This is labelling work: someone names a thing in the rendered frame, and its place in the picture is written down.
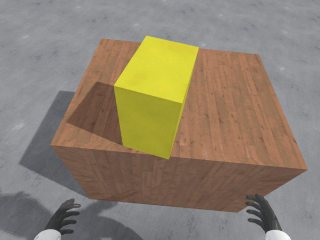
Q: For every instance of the pedestal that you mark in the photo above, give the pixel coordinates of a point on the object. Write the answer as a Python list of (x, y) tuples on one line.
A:
[(233, 139)]

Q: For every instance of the robot right hand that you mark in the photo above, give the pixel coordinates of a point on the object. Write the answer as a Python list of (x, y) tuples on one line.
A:
[(268, 218)]

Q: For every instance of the robot left hand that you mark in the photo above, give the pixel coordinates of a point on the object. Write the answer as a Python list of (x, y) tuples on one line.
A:
[(57, 220)]

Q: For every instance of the carton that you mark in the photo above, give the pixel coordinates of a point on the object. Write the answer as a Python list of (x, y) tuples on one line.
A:
[(151, 93)]

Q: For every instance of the left robot forearm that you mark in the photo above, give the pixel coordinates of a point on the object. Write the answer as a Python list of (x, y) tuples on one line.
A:
[(49, 234)]

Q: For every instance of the right robot forearm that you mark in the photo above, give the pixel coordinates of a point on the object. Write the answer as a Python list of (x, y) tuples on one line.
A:
[(276, 235)]

